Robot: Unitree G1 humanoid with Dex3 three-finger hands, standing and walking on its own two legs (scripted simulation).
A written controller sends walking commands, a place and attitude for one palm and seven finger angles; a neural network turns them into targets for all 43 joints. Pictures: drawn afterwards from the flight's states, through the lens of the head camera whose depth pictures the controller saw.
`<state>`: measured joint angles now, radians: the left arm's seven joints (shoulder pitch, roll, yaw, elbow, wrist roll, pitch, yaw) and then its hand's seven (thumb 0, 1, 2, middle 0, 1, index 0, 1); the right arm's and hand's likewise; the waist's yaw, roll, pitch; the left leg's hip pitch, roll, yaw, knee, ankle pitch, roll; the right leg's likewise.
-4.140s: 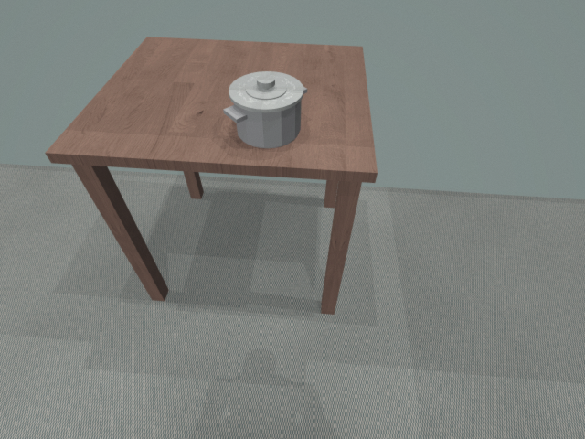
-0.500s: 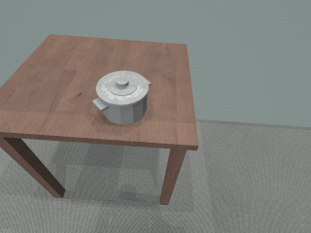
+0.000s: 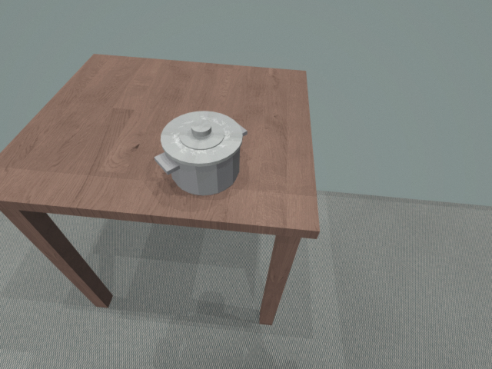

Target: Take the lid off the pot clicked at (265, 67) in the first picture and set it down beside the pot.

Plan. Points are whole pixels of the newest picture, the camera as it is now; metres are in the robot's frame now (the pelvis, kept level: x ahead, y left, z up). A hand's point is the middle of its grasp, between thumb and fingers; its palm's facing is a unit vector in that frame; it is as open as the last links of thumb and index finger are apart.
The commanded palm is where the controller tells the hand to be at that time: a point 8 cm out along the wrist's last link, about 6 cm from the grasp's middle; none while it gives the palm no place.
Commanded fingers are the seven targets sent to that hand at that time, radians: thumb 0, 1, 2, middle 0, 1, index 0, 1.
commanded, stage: lift the closed hand beside the body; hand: left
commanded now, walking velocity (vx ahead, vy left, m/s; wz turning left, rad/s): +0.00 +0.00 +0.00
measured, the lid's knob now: (201, 128) +0.53 +0.15 +0.09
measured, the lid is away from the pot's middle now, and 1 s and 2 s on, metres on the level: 0.00 0.00 0.00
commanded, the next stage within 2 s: raise the hand higher, near the body in 0.54 s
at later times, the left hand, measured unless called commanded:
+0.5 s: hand out of the picture +0.10 +0.19 -0.02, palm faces +0.32 -0.89 -0.31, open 3.1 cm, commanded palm +0.06 +0.23 +0.02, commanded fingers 0.00 0.90 0.90 -1.30 -1.50 -1.30 -1.50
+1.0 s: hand (104, 346) +0.14 +0.20 +0.04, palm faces +0.31 -0.86 -0.40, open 3.1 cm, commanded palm +0.09 +0.23 +0.08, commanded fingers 0.00 0.90 0.90 -1.30 -1.50 -1.30 -1.50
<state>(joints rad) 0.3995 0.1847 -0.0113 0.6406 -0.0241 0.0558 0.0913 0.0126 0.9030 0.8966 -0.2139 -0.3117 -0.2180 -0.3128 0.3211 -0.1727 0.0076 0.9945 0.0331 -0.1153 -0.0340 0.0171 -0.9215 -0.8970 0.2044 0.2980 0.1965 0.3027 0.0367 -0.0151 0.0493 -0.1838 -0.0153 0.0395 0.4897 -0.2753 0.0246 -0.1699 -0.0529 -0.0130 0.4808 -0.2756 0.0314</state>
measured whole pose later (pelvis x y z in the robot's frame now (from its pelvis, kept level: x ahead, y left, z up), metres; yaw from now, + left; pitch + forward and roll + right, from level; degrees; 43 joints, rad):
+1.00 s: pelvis +0.01 -0.03 +0.00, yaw +1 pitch -3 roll +0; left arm 0.70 0.25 0.16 -0.25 0.00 -0.07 0.09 0.01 0.89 0.90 -1.29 -1.50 -1.30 -1.50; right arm 0.21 -0.20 -0.02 0.64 0.00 -0.20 -0.08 0.02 -0.90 -0.90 0.20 0.30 0.20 0.30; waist 0.07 0.05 0.00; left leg -0.15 0.02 0.01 0.48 -0.28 -0.01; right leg -0.13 -0.01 -0.04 0.48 -0.30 0.00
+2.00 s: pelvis -0.01 -0.03 +0.00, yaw +2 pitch -1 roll +0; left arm 0.29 0.66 0.08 -0.27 0.75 0.03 -0.26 0.00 0.42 1.13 -1.13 -0.94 -1.14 -0.95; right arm 0.10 -0.28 0.00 0.58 0.02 0.05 -0.05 0.02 -0.90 -0.90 0.20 0.30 0.20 0.30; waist 0.07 0.14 -0.01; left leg -0.19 0.01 -0.01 0.44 -0.22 -0.01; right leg -0.17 -0.02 -0.06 0.44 -0.25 0.00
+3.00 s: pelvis -0.02 -0.02 +0.00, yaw +2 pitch +0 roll +0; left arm -0.35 0.64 -0.09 0.06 0.80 0.14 -0.44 0.00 -0.25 1.40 -0.86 -0.08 -0.87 -0.08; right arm 0.11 -0.29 0.02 0.57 0.05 0.08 -0.01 0.02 -0.90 -0.90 0.20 0.30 0.20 0.30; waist 0.04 0.12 0.01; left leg -0.23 -0.02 -0.01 0.43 -0.20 0.01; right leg -0.21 -0.05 -0.06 0.46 -0.24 0.01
